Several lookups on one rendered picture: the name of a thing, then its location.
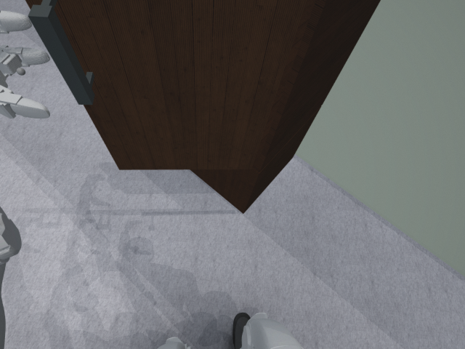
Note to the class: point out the robot right thigh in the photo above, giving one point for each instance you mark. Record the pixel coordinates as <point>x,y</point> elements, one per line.
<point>266,333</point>

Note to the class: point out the robot left hand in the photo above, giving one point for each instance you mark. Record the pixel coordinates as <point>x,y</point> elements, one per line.
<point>10,103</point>

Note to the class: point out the robot right foot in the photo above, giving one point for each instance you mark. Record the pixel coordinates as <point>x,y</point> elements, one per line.
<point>239,322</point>

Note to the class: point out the cupboard door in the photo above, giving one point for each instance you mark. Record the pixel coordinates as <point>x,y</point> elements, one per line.
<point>181,84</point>

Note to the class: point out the handle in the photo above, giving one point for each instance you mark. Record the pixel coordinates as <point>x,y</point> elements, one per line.
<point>51,32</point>

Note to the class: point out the robot left upper arm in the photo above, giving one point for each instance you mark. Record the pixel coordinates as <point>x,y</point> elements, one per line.
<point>10,245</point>

